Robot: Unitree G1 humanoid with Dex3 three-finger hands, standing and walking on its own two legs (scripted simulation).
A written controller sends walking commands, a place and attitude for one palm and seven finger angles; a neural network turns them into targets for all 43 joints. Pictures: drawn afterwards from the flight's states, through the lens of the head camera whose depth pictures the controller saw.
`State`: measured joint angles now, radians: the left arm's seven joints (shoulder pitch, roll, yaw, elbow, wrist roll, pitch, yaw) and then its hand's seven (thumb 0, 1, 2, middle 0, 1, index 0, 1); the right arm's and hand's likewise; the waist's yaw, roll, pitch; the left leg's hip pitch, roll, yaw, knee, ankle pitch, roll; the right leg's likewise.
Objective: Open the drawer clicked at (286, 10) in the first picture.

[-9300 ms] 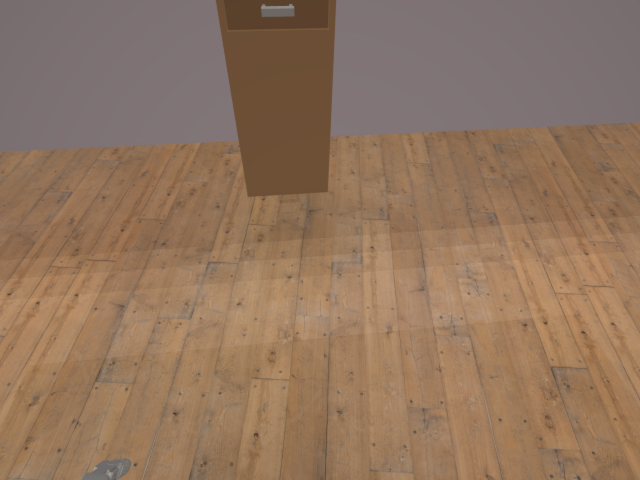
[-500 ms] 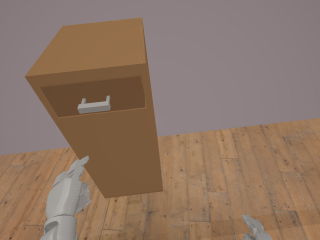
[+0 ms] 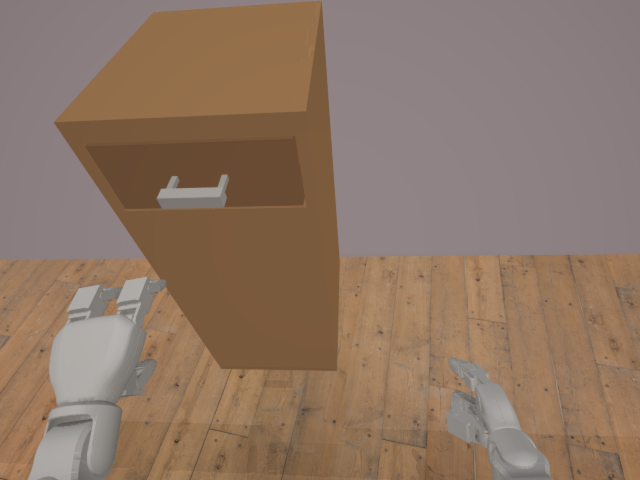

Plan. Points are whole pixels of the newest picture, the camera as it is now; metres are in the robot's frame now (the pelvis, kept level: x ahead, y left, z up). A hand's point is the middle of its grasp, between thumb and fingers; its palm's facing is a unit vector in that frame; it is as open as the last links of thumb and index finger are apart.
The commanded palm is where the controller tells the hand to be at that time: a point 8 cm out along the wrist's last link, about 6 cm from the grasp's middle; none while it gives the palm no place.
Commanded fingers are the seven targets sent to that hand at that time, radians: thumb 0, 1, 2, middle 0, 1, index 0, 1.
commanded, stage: raise the hand with hooked fingers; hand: left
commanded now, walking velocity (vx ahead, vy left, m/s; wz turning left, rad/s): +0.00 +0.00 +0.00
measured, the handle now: (195, 189) +0.51 +0.28 +0.07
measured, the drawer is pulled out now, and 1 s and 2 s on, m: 0.00 0.00 0.00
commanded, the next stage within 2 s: move the hooked fingers above the handle in 1.14 s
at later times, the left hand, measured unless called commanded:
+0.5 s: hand (119, 264) +0.30 +0.28 +0.14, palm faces +0.18 -0.10 -0.98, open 13.3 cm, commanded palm +0.26 +0.27 +0.20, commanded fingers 0.00 -0.50 0.30 -0.30 -1.20 -0.30 -1.20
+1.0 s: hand (80, 247) +0.30 +0.31 +0.17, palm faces +0.06 -0.07 -1.00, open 13.8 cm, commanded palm +0.27 +0.31 +0.24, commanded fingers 0.00 -0.50 0.30 -0.30 -1.20 -0.30 -1.20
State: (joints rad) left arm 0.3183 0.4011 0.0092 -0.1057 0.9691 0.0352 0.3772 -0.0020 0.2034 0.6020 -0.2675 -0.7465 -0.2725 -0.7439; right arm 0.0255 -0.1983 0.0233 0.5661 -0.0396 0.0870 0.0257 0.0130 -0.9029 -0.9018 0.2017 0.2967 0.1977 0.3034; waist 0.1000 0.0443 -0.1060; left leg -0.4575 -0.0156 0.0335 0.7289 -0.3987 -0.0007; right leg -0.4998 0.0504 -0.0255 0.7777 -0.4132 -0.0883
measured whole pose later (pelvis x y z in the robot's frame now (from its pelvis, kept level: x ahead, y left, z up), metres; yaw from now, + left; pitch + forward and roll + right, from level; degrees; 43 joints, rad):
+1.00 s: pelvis -0.02 +0.08 +0.03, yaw -2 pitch -1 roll +0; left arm -0.18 0.53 -0.07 -0.07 0.89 0.14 -0.11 -0.01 -0.49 0.30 -0.32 -1.20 -0.32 -1.20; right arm 0.15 -0.24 0.04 0.62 0.02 0.11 0.02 0.01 -0.90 -0.90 0.20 0.30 0.20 0.30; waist 0.10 0.09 0.01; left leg -0.17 -0.11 -0.04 0.41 -0.22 0.08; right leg -0.20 -0.01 0.05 0.43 -0.21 0.01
